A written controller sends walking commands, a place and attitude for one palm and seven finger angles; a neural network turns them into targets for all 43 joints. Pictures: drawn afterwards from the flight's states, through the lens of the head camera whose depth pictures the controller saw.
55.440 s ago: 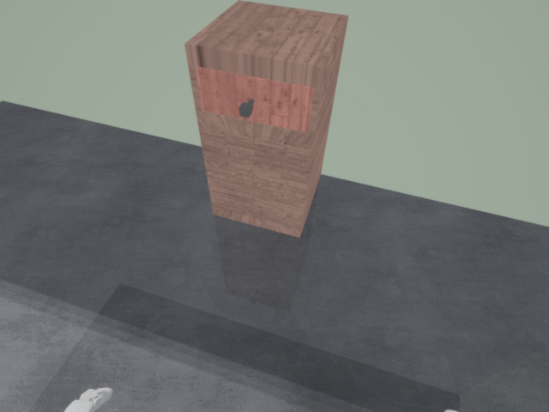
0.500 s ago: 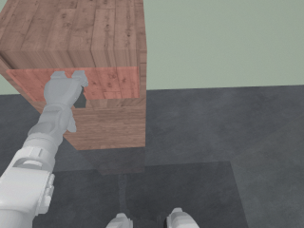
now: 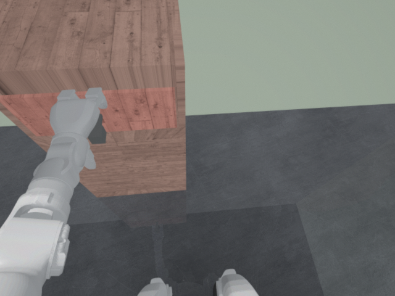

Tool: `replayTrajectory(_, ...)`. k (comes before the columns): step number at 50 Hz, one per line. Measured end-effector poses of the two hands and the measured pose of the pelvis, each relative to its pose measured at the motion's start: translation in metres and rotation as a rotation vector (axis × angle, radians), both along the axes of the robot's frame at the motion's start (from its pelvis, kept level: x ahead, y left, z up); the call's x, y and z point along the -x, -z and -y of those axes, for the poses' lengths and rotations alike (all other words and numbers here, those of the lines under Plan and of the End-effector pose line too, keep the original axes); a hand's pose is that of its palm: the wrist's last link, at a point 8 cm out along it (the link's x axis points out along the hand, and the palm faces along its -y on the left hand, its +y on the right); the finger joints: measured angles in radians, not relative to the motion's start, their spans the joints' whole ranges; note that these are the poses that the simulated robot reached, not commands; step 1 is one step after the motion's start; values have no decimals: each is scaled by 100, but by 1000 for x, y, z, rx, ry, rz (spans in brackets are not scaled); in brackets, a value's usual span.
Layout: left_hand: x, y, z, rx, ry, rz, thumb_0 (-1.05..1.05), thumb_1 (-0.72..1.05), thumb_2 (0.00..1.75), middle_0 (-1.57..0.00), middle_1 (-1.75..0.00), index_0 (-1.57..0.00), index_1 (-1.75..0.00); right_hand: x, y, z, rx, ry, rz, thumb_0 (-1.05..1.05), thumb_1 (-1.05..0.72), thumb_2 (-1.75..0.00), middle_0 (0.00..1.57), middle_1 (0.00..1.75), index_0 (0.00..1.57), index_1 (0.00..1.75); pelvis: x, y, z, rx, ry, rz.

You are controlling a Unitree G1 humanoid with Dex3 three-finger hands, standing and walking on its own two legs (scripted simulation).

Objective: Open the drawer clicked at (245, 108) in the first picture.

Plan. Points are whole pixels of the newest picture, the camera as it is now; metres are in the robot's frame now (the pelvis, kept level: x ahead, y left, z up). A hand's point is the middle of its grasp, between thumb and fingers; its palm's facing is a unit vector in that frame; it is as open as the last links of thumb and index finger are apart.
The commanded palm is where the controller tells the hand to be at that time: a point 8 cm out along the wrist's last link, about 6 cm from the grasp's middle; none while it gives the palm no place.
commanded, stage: move the hooked fingers above the handle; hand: left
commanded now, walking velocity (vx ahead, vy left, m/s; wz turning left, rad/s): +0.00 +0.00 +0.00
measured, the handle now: (98, 128) +0.51 +0.22 -0.05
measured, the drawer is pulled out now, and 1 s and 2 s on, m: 0.01 0.01 0.00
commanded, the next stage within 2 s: lower the fingers behind the handle in 0.22 s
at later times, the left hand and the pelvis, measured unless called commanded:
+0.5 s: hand (91, 132) +0.47 +0.21 -0.01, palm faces -0.07 +0.00 -1.00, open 13.7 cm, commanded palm +0.45 +0.22 +0.04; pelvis +0.00 +0.00 +0.00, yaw +0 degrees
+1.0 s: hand (96, 144) +0.46 +0.22 -0.05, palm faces -0.08 +0.00 -1.00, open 13.8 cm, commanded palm +0.45 +0.21 +0.01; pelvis -0.02 -0.01 -0.02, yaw +1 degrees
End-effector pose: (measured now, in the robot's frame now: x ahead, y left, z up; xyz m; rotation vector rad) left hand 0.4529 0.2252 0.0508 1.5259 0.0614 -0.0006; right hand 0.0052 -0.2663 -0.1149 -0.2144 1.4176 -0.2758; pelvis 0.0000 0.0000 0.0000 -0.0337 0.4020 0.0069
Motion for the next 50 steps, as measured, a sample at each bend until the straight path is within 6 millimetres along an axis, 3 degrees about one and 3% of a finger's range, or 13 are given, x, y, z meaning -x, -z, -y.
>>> replayTrajectory(7,11,8,-12,-29,-67,-60,0,-48,31,-32,-121,-32,-120,-8,1,0,-14,-5,3,1,-90,-90,20,30,21,30,-2,-3,-1,1,-5,6)
replayTrajectory(15,7,-1,16,30,45,-22,0,-48,31,-32,-120,-32,-120,-22,-5,3,9,-26,40,1,-90,-90,20,30,21,30,-4,-5,1,3,-21,23)
replayTrajectory(20,-1,-7,18,15,19,38,0,-48,31,-34,-122,-33,-121,-24,-3,6,6,-25,56,1,-90,-90,20,30,21,30,-1,-2,3,0,-11,13)
replayTrajectory(31,12,24,-3,-24,-71,-135,0,-48,31,-32,-121,-33,-121,-6,2,8,6,-10,36,1,-90,-90,20,30,21,30,8,1,7,-9,-1,-3)
replayTrajectory(38,15,23,7,-3,61,-29,0,-48,31,-32,-120,-32,-120,9,12,13,32,-24,-15,1,-90,-90,20,30,21,30,9,14,7,3,-19,-31)
replayTrajectory(43,11,33,10,-8,5,20,0,-48,31,-31,-120,-32,-120,11,22,12,13,-22,-17,1,-90,-90,20,30,21,30,14,22,7,5,-16,-47)
replayTrajectory(50,7,48,10,-49,-61,-44,0,-48,31,-31,-120,-32,-120,12,27,5,-10,-14,-6,1,-90,-90,20,30,21,30,19,24,7,3,-11,-57)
